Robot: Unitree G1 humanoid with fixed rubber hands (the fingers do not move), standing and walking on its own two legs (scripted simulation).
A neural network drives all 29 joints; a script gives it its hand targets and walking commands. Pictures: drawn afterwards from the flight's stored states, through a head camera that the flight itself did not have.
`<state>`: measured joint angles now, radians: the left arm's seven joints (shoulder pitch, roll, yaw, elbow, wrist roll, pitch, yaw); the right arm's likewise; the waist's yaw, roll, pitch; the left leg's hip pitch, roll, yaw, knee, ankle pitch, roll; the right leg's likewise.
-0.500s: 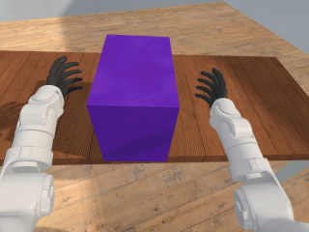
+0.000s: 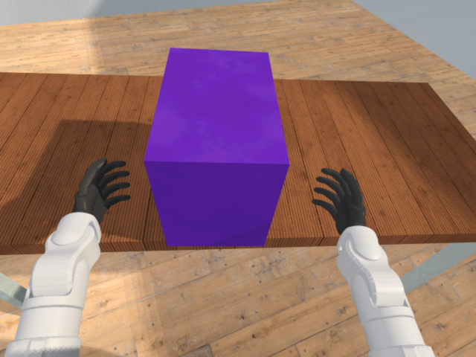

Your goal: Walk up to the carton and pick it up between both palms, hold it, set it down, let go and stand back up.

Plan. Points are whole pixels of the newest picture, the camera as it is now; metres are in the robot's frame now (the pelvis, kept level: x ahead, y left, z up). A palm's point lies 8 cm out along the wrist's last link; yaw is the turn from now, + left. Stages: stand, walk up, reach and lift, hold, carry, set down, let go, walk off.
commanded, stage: set down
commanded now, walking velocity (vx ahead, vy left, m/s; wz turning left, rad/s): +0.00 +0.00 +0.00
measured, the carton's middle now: (217, 148) +0.47 +0.06 +0.06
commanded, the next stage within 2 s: none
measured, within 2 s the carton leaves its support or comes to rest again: neither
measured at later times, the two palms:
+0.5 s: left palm (88, 261) +0.24 +0.24 +0.03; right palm (352, 265) +0.25 -0.17 +0.03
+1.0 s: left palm (96, 284) +0.21 +0.23 -0.01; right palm (357, 298) +0.22 -0.19 -0.02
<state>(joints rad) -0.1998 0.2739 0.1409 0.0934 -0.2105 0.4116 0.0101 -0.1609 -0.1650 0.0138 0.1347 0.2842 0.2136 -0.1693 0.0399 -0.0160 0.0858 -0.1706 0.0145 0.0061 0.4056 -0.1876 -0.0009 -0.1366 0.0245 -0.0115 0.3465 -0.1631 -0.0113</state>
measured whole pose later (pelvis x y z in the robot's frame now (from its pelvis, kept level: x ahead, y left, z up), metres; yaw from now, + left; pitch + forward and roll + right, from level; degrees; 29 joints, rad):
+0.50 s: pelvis +0.02 +0.00 +0.00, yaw +0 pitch -5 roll -1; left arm 0.14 0.24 0.05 0.06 -0.19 0.18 0.00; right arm 0.17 -0.12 0.01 0.09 0.20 0.04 -0.11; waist 0.07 0.00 0.07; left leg -0.08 0.00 0.02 0.36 -0.19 0.00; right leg -0.06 0.02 0.00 0.32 -0.18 -0.01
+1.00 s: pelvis +0.03 +0.00 +0.00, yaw -1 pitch -4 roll +0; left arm 0.24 0.25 0.00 0.21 -0.15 0.07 0.01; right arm 0.30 -0.14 0.05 0.23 0.15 -0.06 -0.07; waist 0.05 0.01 0.06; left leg -0.06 0.01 0.02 0.34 -0.20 0.00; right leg -0.05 0.02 0.00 0.31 -0.19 -0.02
